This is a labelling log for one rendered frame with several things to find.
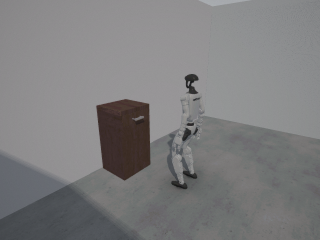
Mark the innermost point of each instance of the drawer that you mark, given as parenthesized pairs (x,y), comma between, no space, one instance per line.
(127,118)

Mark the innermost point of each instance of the robot torso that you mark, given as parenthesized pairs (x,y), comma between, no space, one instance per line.
(193,103)

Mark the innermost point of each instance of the left robot hand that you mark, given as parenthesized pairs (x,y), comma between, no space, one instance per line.
(178,141)

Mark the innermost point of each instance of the right robot hand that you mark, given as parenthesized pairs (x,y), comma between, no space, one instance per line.
(199,135)

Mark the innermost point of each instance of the robot right forearm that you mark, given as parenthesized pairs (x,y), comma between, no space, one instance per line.
(200,119)

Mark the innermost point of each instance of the robot right thigh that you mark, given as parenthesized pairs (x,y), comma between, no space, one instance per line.
(186,149)

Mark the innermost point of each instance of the right robot upper arm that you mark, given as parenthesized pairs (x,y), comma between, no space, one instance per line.
(201,104)

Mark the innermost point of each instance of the cabinet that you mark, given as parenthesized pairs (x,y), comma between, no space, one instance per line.
(125,150)

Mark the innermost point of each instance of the robot left forearm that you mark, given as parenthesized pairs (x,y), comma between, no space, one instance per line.
(183,125)

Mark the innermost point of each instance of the handle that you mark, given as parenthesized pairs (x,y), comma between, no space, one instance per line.
(140,117)

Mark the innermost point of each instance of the left robot upper arm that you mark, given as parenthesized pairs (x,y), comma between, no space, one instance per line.
(185,105)

